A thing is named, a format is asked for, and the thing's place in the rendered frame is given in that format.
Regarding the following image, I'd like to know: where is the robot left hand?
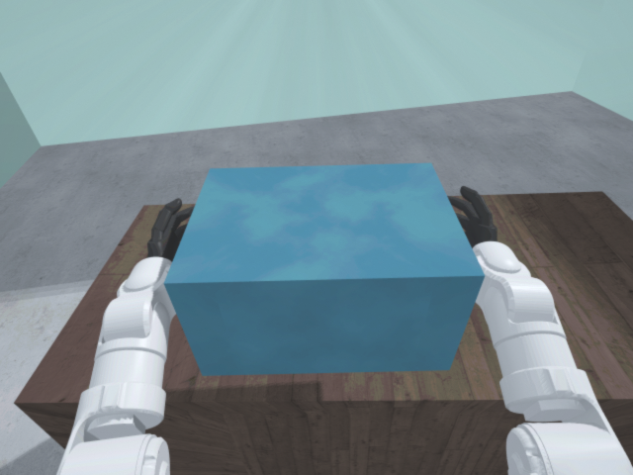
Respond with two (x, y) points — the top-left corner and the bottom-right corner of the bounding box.
(147, 198), (195, 261)

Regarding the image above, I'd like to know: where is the left robot upper arm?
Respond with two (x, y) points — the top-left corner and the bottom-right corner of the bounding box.
(60, 433), (170, 475)

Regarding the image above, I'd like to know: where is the right robot upper arm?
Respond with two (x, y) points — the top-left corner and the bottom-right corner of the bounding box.
(506, 423), (632, 475)

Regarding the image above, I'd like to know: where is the robot left forearm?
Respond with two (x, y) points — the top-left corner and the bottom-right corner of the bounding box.
(56, 257), (176, 475)

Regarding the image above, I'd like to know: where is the pedestal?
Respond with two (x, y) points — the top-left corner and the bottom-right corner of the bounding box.
(14, 191), (633, 475)

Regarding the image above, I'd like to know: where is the robot right hand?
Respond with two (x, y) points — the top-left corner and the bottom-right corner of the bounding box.
(447, 186), (498, 248)

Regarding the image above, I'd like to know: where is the robot right forearm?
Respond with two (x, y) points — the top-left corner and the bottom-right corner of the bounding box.
(473, 241), (633, 475)

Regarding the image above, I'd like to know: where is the carton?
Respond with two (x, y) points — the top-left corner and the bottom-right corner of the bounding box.
(163, 163), (485, 376)

